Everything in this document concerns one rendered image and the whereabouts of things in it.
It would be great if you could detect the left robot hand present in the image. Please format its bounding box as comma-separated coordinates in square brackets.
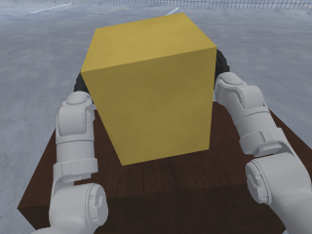
[73, 70, 94, 104]

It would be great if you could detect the pedestal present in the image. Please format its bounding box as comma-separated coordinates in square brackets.
[17, 101, 312, 234]

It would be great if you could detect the left robot forearm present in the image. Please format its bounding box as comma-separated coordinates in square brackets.
[49, 91, 98, 225]

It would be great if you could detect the right robot hand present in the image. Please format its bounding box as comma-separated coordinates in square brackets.
[214, 49, 230, 89]

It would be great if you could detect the robot right upper arm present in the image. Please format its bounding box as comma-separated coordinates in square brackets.
[245, 152, 312, 234]

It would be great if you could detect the carton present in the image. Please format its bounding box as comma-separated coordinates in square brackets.
[80, 12, 217, 166]

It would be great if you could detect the robot left upper arm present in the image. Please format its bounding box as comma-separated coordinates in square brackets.
[30, 182, 108, 234]

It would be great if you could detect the right robot forearm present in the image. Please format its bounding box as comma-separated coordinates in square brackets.
[214, 72, 312, 191]

